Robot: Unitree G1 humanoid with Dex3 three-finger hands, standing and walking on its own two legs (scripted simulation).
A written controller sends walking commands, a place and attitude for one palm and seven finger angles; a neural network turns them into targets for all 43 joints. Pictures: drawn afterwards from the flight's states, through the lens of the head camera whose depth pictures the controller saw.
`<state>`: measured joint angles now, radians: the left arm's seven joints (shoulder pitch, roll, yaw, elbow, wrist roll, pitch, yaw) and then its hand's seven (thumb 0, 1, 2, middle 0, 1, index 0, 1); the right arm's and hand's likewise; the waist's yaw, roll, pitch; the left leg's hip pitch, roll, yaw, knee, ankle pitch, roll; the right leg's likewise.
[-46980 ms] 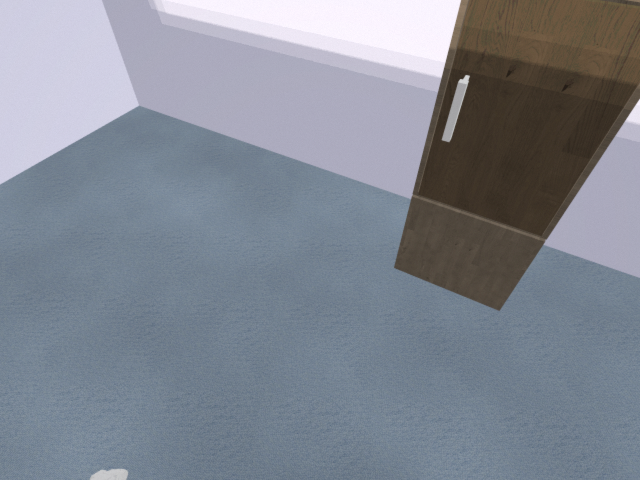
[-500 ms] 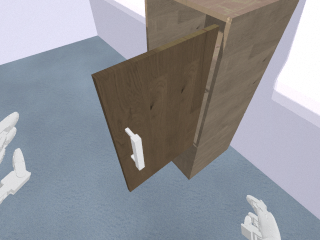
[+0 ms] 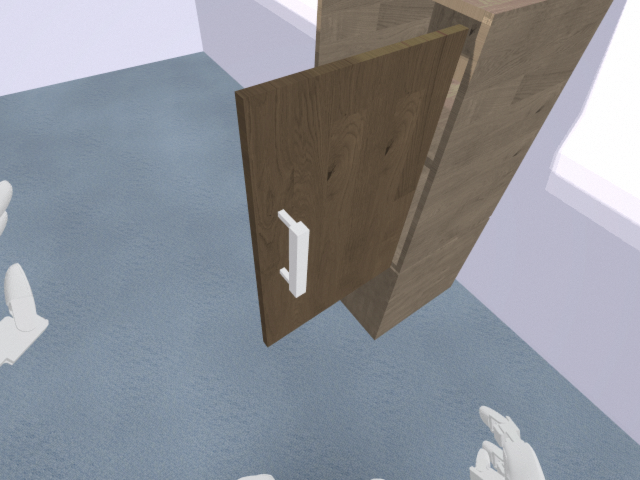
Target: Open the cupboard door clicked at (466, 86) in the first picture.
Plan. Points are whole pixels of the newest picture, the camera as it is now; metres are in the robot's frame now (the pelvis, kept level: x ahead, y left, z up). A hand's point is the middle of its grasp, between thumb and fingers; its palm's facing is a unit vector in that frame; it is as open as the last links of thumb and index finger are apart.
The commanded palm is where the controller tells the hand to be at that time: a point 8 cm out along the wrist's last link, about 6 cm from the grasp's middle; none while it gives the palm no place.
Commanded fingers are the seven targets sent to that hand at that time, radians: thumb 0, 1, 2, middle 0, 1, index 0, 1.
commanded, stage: step back with the hand held close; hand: left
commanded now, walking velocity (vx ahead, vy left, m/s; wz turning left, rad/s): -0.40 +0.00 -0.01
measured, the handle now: (291, 255) +0.44 +0.07 -0.01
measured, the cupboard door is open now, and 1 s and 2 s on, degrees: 92 92 92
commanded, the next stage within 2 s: stop stepping back and stand still in 0.46 s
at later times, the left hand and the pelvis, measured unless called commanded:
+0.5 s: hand (27, 444) +0.12 +0.22 +0.18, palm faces +0.31 -0.79 -0.53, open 7.4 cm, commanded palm +0.06 +0.26 +0.19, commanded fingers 0.00 0.90 0.90 -0.20 -0.30 -0.20 -0.30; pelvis -0.10 -0.04 +0.01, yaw -3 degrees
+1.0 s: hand out of the picture -0.04 +0.21 +0.18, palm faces +0.49 -0.78 -0.39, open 7.4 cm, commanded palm -0.10 +0.25 +0.19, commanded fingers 0.00 0.90 0.90 -0.20 -0.30 -0.20 -0.30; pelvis -0.24 -0.05 +0.00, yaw +1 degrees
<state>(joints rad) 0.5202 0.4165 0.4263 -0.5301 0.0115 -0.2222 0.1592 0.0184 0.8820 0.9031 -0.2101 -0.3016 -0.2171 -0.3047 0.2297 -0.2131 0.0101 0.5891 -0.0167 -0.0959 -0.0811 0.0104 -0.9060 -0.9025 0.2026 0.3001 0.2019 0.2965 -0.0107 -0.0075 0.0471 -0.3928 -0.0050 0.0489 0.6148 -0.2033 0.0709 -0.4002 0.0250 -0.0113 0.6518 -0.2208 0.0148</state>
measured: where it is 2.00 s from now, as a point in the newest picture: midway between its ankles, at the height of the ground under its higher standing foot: outside the picture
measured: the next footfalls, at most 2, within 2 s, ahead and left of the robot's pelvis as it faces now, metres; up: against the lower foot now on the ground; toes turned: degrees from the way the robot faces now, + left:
right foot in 0.18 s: -0.10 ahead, -0.12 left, +0.00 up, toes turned +0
left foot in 0.46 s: -0.02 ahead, +0.05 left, +0.00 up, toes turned -2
